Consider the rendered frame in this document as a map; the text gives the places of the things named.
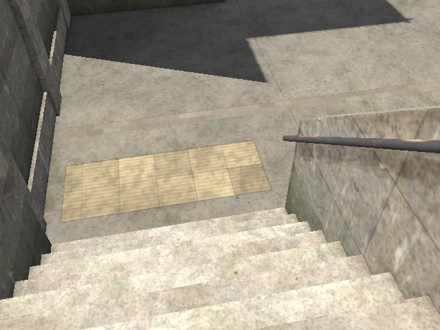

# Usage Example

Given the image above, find stairs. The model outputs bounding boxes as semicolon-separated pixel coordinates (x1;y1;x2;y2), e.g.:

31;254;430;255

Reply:
0;207;440;330

